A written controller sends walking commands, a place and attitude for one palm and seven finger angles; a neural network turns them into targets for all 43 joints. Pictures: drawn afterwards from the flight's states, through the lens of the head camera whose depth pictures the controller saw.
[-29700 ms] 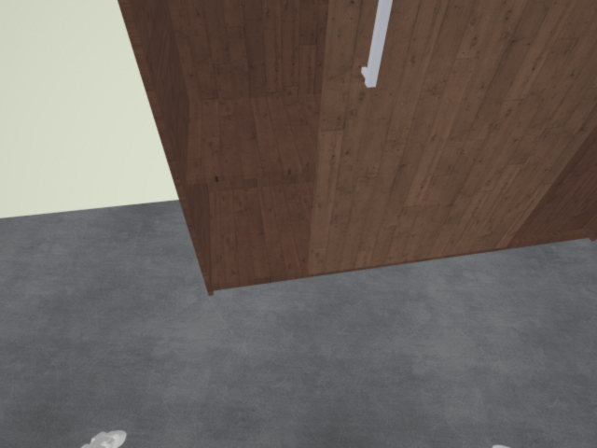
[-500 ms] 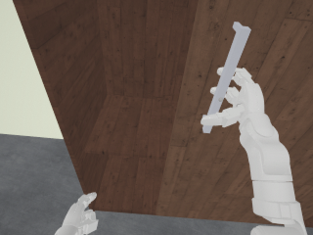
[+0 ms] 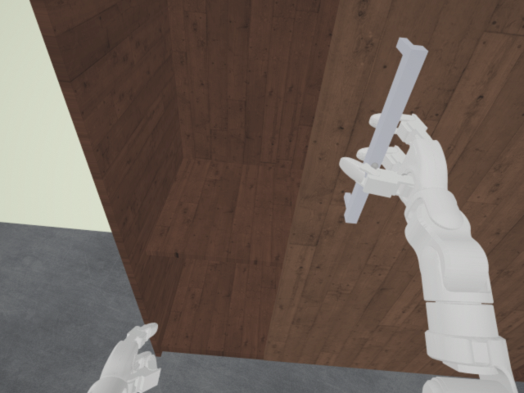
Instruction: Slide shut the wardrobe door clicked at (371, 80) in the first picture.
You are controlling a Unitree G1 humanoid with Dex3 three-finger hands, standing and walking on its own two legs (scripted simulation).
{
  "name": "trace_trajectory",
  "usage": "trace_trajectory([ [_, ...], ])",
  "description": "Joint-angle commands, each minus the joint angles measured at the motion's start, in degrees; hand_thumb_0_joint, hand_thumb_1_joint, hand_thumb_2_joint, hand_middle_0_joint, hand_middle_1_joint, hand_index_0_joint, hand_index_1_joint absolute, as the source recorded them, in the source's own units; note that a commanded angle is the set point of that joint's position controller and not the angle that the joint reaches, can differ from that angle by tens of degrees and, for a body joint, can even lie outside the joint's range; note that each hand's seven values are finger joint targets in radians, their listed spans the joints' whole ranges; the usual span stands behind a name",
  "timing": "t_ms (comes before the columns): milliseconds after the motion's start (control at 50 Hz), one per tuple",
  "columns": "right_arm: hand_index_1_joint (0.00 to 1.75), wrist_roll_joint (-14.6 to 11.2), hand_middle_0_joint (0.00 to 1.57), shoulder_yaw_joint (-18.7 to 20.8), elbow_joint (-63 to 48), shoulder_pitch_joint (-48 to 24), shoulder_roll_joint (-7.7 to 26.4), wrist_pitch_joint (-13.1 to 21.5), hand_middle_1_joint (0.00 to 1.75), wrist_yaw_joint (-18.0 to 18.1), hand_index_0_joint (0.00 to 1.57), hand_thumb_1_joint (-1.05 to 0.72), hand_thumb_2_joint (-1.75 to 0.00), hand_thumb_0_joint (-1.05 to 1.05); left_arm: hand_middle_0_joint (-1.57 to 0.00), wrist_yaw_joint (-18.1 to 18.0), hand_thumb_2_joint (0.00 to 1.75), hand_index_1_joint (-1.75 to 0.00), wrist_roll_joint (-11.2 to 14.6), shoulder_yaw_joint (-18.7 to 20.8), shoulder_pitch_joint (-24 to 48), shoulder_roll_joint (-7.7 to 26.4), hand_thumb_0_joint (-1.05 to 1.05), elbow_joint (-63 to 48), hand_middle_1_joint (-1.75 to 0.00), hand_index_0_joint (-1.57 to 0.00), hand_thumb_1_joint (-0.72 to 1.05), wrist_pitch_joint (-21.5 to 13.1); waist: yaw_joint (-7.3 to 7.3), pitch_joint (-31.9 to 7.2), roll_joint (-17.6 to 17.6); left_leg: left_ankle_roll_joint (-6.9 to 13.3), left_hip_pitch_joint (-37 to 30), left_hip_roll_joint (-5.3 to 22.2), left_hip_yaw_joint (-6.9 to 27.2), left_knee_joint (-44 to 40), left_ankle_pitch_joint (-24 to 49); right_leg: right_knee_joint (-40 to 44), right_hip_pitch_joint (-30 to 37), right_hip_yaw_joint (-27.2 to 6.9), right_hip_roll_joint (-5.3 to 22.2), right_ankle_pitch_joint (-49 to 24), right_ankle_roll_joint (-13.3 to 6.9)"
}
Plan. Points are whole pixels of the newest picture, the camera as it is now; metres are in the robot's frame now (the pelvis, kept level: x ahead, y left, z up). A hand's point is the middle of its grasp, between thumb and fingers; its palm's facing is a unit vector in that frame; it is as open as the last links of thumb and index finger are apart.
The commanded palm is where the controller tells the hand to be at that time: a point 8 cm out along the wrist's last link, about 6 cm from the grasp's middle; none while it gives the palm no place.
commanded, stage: grip the handle and tug to test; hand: right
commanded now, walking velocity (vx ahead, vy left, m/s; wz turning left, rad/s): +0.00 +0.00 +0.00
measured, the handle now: (373, 143) +0.42 -0.14 +0.23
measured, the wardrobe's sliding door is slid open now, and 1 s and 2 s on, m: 0.37 0.37 0.37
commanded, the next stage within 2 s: tug the door sideways, standing still in 0.96 s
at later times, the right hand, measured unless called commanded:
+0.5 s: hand (372, 164) +0.36 -0.12 +0.23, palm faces +0.03 +1.00 -0.03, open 6.6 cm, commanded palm +0.33 -0.17 +0.23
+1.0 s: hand (372, 165) +0.36 -0.12 +0.23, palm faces +0.00 +1.00 -0.03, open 6.6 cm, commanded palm +0.32 -0.17 +0.23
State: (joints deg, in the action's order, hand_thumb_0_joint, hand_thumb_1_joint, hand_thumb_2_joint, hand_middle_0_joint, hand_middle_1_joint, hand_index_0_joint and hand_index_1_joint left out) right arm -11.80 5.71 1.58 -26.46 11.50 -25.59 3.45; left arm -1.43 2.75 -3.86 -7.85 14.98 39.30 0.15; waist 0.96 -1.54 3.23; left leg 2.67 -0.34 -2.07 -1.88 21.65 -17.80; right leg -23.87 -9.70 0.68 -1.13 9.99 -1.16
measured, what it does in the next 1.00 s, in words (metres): stands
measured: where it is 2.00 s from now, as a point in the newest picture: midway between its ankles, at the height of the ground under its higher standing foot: outside the picture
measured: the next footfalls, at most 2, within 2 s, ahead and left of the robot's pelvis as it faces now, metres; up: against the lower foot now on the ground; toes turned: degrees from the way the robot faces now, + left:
none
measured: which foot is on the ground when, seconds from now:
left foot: down 0.00-1.00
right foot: down 0.00-1.00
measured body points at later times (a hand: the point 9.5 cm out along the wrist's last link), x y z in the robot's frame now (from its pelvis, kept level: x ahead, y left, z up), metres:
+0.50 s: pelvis +0.01 +0.01 +0.00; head -0.03 +0.04 +0.45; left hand +0.20 +0.23 -0.09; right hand +0.35 -0.17 +0.23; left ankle -0.06 +0.09 -0.74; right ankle +0.04 -0.11 -0.74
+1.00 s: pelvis +0.02 +0.00 +0.00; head -0.02 +0.03 +0.45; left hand +0.21 +0.23 -0.08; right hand +0.35 -0.17 +0.23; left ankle -0.06 +0.09 -0.74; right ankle +0.04 -0.11 -0.74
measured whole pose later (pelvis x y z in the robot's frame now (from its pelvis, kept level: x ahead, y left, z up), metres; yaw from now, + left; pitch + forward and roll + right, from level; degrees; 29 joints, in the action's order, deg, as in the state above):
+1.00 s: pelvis +0.02 +0.00 +0.00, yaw +2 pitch -2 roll -1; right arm -13.2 8.6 -8.6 -19.2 12.5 -28.7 1.4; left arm -0.9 2.8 -4.4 -7.4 15.2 36.0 2.7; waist -0.1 -3.7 2.9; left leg 2.5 1.1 -1.9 0.0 23.3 -19.8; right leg -25.4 -10.5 2.4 -1.0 12.6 -1.2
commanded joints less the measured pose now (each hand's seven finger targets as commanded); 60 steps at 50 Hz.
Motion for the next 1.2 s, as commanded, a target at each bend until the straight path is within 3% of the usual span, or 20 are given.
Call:
trace_trajectory([
  [0,1.36,-0.6,0.42,1.9,-16.8,-25.6,6.8,5.9,1.36,-1.7,0.42,-0.62,-0.78,0.00,-0.20,-0.1,0.90,-0.30,0.3,2.5,10.4,6.2,0.00,-9.9,-0.30,-0.20,0.90,-3.3,0.06,-15.8,-3.5,-1.6,6.4,1.1,1.8,-2.0,27.1,-0.8,14.9,-2.7,0.4,-15.1,-1.6],
  [120,1.40,-0.6,0.45,2.1,-16.6,-26.6,7.1,6.0,1.40,-2.4,0.45,-0.90,-0.90,0.00,-0.20,-0.3,0.90,-0.30,0.3,2.6,10.2,6.5,0.00,-9.9,-0.30,-0.20,0.90,-3.4,-0.11,-15.7,-4.6,-2.2,6.4,1.3,2.1,-1.9,28.9,-1.2,14.5,-2.5,0.1,-14.9,-2.0],
  [220,1.40,-0.7,0.45,1.4,-15.5,-26.6,6.5,5.6,1.40,-3.0,0.45,-0.90,-0.90,0.00,-0.20,-0.3,0.90,-0.30,0.5,2.4,10.4,6.3,0.00,-9.9,-0.30,-0.20,0.90,-3.2,-0.25,-14.4,-3.9,-2.4,7.0,1.3,2.1,-1.7,28.6,-1.4,13.8,-2.4,-0.1,-14.1,-2.0],
  [280,1.40,-1.3,0.45,4.6,-14.7,-26.8,10.2,5.1,1.40,-2.7,0.45,-0.90,-0.90,0.00,-0.20,-0.1,0.90,-0.30,0.6,2.6,10.0,6.9,0.00,-9.5,-0.30,-0.20,0.90,-3.1,0.70,-14.1,-5.8,-2.7,5.9,1.9,2.5,-1.6,31.8,-1.4,12.0,-2.5,-0.4,-14.6,-1.8],
  [360,1.40,-0.8,0.45,4.3,-15.6,-25.6,8.8,5.2,1.40,-3.1,0.45,-0.90,-0.90,0.00,-0.20,-0.5,0.90,-0.30,0.4,2.3,10.6,6.4,0.00,-10.2,-0.30,-0.20,0.90,-2.9,0.25,-15.5,-5.2,-3.0,5.5,1.7,2.3,-0.8,31.8,-1.7,12.7,-2.0,-0.4,-14.6,-2.2],
  [380,1.40,-1.6,0.45,5.7,-14.9,-26.1,11.2,4.8,1.40,-3.0,0.45,-0.90,-0.90,0.00,-0.20,0.0,0.90,-0.30,0.7,2.6,10.1,6.9,0.00,-9.7,-0.30,-0.20,0.90,-3.0,1.06,-14.8,-5.9,-3.0,5.1,2.3,2.6,-0.9,33.8,-1.5,11.4,-2.3,-0.6,-14.8,-1.8],
  [400,1.40,-1.0,0.45,4.1,-15.0,-24.0,8.2,5.0,1.40,-3.2,0.45,-0.90,-0.90,0.00,-0.20,-0.3,0.90,-0.30,0.4,2.3,10.7,6.4,0.00,-10.2,-0.30,-0.20,0.90,-2.7,0.36,-15.7,-5.1,-3.1,4.8,2.0,2.5,-0.3,33.7,-1.8,12.5,-1.7,-0.4,-15.1,-2.1],
  [460,1.40,-0.9,0.45,4.9,-17.4,-24.1,9.2,5.2,1.40,-3.0,0.45,-0.90,-0.90,0.00,-0.20,-0.3,0.90,-0.30,0.3,2.3,10.7,6.4,0.00,-10.8,-0.30,-0.20,0.90,-2.8,0.62,-16.5,-3.7,-3.0,5.2,1.9,2.4,-0.2,33.6,-2.2,13.3,-2.0,-0.4,-15.8,-2.1],
  [480,1.40,-1.3,0.45,6.1,-17.0,-23.6,11.0,5.1,1.40,-2.8,0.45,-0.90,-0.90,0.00,-0.20,0.0,0.90,-0.30,0.4,2.5,10.4,6.7,0.00,-10.5,-0.30,-0.20,0.90,-2.7,1.08,-16.4,-6.0,-3.1,4.4,2.2,2.5,-0.1,35.4,-2.1,12.3,-2.1,-0.4,-16.3,-2.0],
  [540,1.40,-1.1,0.45,4.2,-16.5,-23.2,8.4,4.9,1.40,-3.2,0.45,-0.90,-0.90,0.00,-0.20,-0.3,0.90,-0.30,0.4,2.1,11.2,6.1,0.00,-11.1,-0.30,-0.20,0.90,-2.4,0.58,-14.6,-4.9,-2.8,5.7,1.7,2.2,-0.5,31.7,-1.8,12.1,-2.1,-0.3,-14.6,-2.1],
  [580,1.40,-1.7,0.45,6.4,-16.5,-23.1,11.3,4.6,1.40,-3.1,0.45,-0.90,-0.90,0.00,-0.20,0.0,0.90,-0.30,0.5,2.4,10.8,6.8,0.00,-10.8,-0.30,-0.20,0.90,-2.5,1.35,-14.0,-6.7,-3.1,5.1,2.2,2.6,-0.8,33.9,-1.8,10.8,-2.1,-0.4,-14.7,-1.9],
  [640,1.40,-0.9,0.45,4.4,-19.3,-20.7,8.8,4.6,1.40,-3.4,0.45,-0.90,-0.90,0.00,-0.20,-0.2,0.90,-0.30,0.4,2.1,11.7,6.1,0.00,-11.9,-0.30,-0.20,0.90,-2.2,1.09,-15.4,-2.4,-2.4,5.6,1.7,2.2,0.0,31.9,-1.9,12.9,-1.9,-0.1,-15.8,-1.9],
  [780,1.40,-1.7,0.45,5.9,-21.2,-16.4,10.7,3.3,1.40,-3.2,0.45,-0.90,-0.90,0.00,-0.20,0.3,0.90,-0.30,0.4,2.3,11.8,6.7,0.00,-12.5,-0.30,-0.20,0.90,-1.9,2.11,-14.9,-6.0,-2.4,4.7,2.0,2.2,0.0,33.4,-1.9,11.0,-2.2,0.0,-16.3,-1.7],
  [820,1.40,-1.3,0.45,5.3,-22.6,-13.8,9.0,3.0,1.40,-3.4,0.45,-0.90,-0.90,0.00,-0.20,0.1,0.90,-0.30,0.3,2.1,12.1,6.4,0.00,-13.0,-0.30,-0.20,0.90,-1.5,1.73,-15.9,-4.4,-2.6,4.7,1.7,2.1,0.6,33.9,-2.4,12.1,-1.8,0.2,-17.2,-1.9],
  [880,1.40,-2.1,0.45,7.7,-24.5,-11.2,12.0,2.0,1.40,-3.3,0.45,-0.90,-0.90,0.00,-0.20,0.7,0.90,-0.30,0.4,2.4,11.8,7.0,0.00,-13.3,-0.30,-0.20,0.90,-1.4,3.02,-17.0,-5.8,-2.4,3.0,2.3,2.2,1.5,37.9,-2.6,11.0,-2.0,0.0,-19.4,-1.5],
  [900,1.40,-1.7,0.45,5.8,-24.8,-8.1,8.8,1.6,1.40,-3.6,0.45,-0.90,-0.90,0.00,-0.20,0.5,0.90,-0.30,0.3,2.0,12.8,6.3,0.00,-13.9,-0.30,-0.20,0.90,-1.0,2.27,-16.6,-5.1,-2.5,3.4,1.9,1.8,1.8,36.8,-2.8,11.2,-1.4,0.3,-18.8,-1.7],
  [960,1.40,-2.0,0.45,8.4,-26.8,-7.3,11.0,0.7,1.40,-3.4,0.45,-0.90,-0.90,0.00,-0.20,0.4,0.90,-0.30,0.3,2.0,12.7,6.6,0.00,-14.2,-0.30,-0.20,0.90,-0.5,2.50,-17.1,-5.3,-2.8,3.2,2.0,2.0,2.1,38.8,-3.3,11.3,-1.4,0.4,-19.9,-1.8],
  [1040,1.40,-1.9,0.45,5.6,-26.7,-8.6,8.8,-0.8,1.40,-3.3,0.45,-0.90,-0.90,0.00,-0.20,0.5,0.90,-0.30,0.5,1.9,13.3,6.5,0.00,-14.1,-0.30,-0.20,0.90,0.1,1.84,-15.4,-4.1,-2.1,4.8,1.5,1.6,2.3,36.2,-3.5,11.3,-1.6,0.5,-20.2,-1.6],
  [1100,1.40,-1.5,0.45,1.6,-21.0,-19.9,5.6,-1.9,1.40,-2.0,0.45,-0.90,-0.90,0.00,-0.20,-0.1,0.90,-0.30,0.8,2.2,12.5,6.6,0.00,-11.6,-0.30,-0.20,0.90,0.0,-0.70,-11.4,-4.7,-2.1,9.1,1.0,1.6,0.7,30.6,-3.7,11.5,-1.9,0.7,-17.0,-1.9],
  [1180,1.40,-0.4,0.45,-2.5,-21.0,-24.6,2.7,-2.2,1.40,-0.4,0.45,-0.90,-0.90,0.00,-0.20,0.1,0.90,-0.30,0.7,2.5,12.0,6.6,0.00,-10.8,-0.30,-0.20,0.90,-0.1,-0.81,-13.3,-3.2,-1.4,9.4,1.0,1.5,1.3,29.9,-4.1,13.5,-2.7,0.3,-18.7,-1.7],
])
